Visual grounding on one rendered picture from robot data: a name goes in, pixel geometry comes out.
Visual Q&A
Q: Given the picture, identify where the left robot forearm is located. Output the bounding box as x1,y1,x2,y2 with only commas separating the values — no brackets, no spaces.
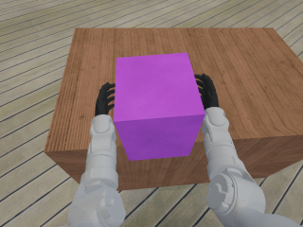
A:
67,114,118,224

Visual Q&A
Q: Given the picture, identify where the right robot hand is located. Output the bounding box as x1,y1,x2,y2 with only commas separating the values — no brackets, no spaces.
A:
194,73,220,110

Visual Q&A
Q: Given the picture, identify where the robot left upper arm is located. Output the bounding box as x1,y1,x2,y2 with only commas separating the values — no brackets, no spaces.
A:
58,186,126,227

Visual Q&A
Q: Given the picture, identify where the pedestal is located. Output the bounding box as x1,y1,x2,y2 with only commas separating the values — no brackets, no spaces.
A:
44,27,303,191

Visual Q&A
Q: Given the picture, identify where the right robot forearm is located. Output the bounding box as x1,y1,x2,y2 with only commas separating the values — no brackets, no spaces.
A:
202,107,256,183

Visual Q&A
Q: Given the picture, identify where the robot right upper arm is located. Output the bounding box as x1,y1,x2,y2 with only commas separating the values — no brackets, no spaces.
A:
205,172,303,227

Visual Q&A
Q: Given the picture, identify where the left robot hand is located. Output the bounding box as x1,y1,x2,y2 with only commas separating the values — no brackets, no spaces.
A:
95,82,116,117

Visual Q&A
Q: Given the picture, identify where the carton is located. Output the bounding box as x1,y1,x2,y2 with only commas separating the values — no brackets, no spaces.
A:
114,52,205,161

